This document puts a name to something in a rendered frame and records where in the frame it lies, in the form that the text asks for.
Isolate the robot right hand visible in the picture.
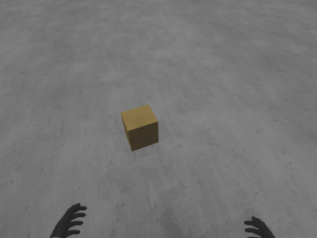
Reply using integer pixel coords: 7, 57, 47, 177
244, 216, 275, 238

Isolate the robot left hand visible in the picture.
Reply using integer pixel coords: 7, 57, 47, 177
50, 203, 87, 238

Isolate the carton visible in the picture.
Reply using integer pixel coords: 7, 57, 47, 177
121, 105, 159, 151

